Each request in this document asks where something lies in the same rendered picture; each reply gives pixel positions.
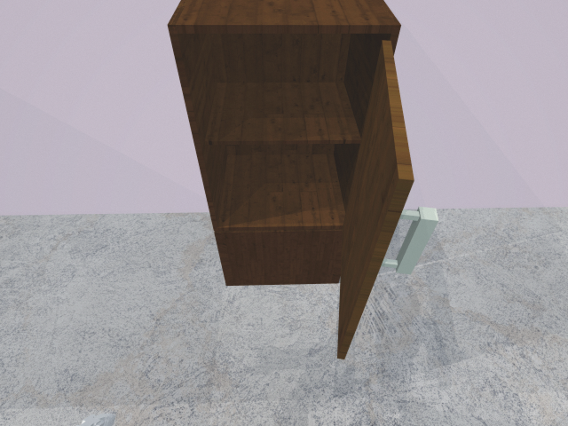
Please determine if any cupboard door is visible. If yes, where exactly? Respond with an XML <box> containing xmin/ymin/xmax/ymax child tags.
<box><xmin>337</xmin><ymin>40</ymin><xmax>414</xmax><ymax>359</ymax></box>

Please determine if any handle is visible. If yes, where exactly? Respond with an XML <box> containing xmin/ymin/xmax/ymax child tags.
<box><xmin>381</xmin><ymin>207</ymin><xmax>438</xmax><ymax>274</ymax></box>

